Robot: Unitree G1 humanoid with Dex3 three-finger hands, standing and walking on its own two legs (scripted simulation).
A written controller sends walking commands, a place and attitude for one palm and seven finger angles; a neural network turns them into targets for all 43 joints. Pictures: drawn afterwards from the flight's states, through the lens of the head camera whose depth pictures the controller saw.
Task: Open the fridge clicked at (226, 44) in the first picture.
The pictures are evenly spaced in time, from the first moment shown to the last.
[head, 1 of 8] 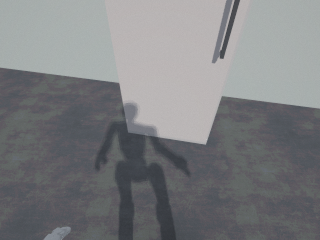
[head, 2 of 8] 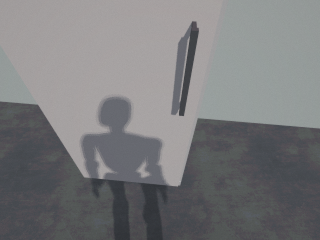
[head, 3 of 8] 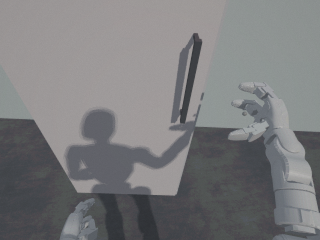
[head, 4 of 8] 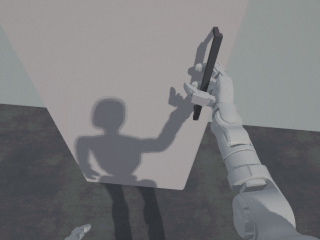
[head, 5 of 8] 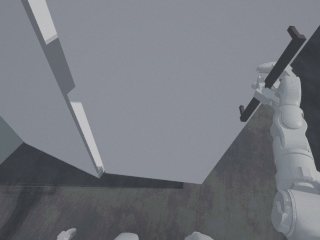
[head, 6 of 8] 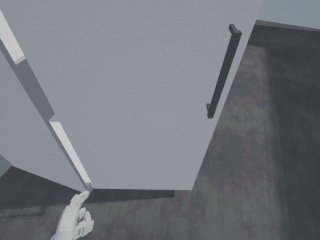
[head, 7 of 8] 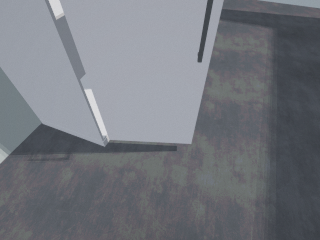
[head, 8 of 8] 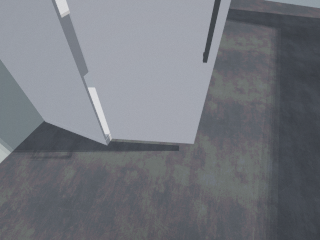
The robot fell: no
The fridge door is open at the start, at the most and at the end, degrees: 0 78 72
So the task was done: yes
